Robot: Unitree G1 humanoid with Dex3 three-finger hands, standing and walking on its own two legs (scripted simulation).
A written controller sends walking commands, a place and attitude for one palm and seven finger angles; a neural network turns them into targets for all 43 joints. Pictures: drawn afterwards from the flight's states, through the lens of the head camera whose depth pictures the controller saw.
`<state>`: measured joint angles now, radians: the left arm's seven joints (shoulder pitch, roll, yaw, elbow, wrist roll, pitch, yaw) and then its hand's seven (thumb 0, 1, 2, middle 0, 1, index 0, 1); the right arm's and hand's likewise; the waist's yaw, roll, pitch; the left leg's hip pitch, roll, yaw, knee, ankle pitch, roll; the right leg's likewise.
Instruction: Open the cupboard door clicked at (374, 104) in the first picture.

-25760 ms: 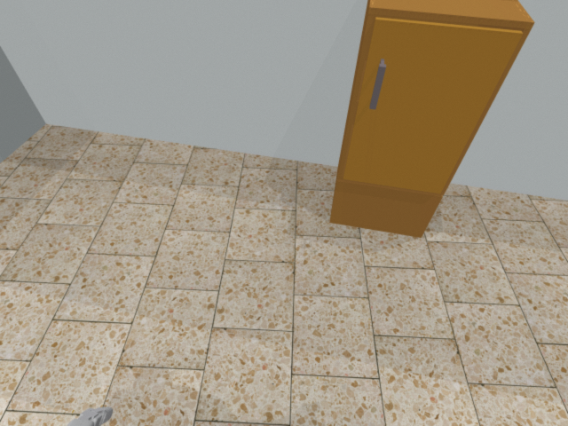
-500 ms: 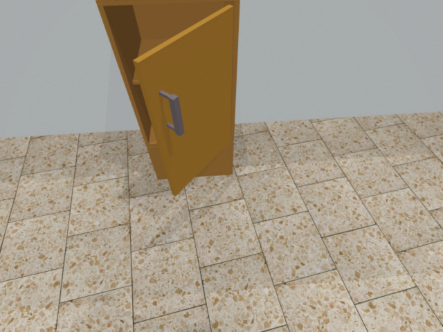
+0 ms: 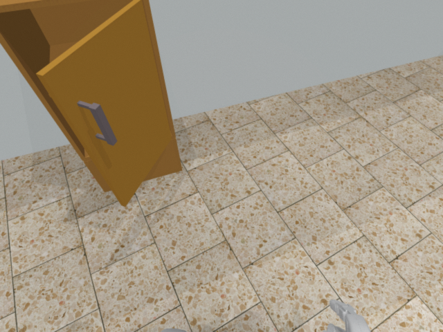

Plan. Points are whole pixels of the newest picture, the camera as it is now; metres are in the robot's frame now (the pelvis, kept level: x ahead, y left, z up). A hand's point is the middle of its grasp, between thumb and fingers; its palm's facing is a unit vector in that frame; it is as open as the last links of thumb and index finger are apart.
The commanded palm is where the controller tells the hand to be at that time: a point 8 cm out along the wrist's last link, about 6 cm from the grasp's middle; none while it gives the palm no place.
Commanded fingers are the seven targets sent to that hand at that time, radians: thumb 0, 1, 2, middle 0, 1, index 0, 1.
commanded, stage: walk to a spot facing it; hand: left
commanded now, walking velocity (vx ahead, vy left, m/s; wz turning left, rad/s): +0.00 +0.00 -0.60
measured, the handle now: (97, 123) +0.57 +0.38 -0.04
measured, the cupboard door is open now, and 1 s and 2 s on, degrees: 49 49 49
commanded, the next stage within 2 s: none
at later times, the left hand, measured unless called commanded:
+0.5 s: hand (150, 313) +0.16 +0.17 -0.18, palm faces -0.30 -0.93 -0.22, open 7.4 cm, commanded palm none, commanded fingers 0.00 0.90 0.90 -0.20 -0.30 -0.20 -0.30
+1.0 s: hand (217, 258) +0.29 +0.04 -0.19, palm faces -0.60 -0.78 -0.18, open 7.4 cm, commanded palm none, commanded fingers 0.00 0.90 0.90 -0.20 -0.30 -0.20 -0.30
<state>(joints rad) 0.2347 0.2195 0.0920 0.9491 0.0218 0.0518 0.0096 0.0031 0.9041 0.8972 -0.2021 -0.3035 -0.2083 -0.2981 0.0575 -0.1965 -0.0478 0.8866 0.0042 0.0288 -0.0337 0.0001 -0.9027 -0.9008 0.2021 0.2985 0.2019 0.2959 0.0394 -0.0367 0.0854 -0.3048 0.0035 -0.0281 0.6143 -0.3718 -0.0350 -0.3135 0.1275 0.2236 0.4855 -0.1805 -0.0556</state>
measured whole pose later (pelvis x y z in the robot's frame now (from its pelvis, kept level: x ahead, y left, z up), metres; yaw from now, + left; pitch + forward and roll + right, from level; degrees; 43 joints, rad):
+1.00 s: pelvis +0.12 -0.08 -0.02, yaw -38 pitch +1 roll -1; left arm 0.23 0.22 0.07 0.97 0.02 0.03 -0.05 0.01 0.91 0.90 -0.20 -0.30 -0.21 -0.30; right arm 0.24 -0.21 -0.03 0.88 -0.04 -0.08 0.00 0.00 -0.90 -0.90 0.20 0.30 0.20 0.30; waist -0.04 -0.01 0.05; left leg -0.36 0.12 0.11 0.63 -0.27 -0.02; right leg -0.38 0.02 0.04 0.90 -0.50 -0.03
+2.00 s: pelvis +0.39 -0.46 +0.00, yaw -45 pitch +1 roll +1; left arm 0.29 0.18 0.06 1.05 0.02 -0.08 0.00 0.00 0.94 0.90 -0.20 -0.30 -0.21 -0.30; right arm 0.22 -0.18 -0.06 1.05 -0.02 -0.01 0.03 0.01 -0.91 -0.90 0.20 0.30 0.20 0.30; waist -0.01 -0.03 0.04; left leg -0.49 0.10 0.11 0.83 -0.32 -0.03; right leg -0.12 -0.04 -0.14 0.41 -0.30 -0.03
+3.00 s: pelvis +0.55 -0.66 -0.01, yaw -14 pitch +1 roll +1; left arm 0.17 0.24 0.06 0.84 0.02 0.02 0.02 0.00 0.91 0.90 -0.20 -0.30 -0.20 -0.30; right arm 0.14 -0.26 -0.08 0.90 -0.02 0.08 0.02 0.00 -0.90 -0.90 0.20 0.30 0.20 0.30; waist -0.01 0.01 0.10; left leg -0.49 0.01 -0.02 1.05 -0.49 -0.04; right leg -0.30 -0.08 -0.10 0.62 -0.33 0.01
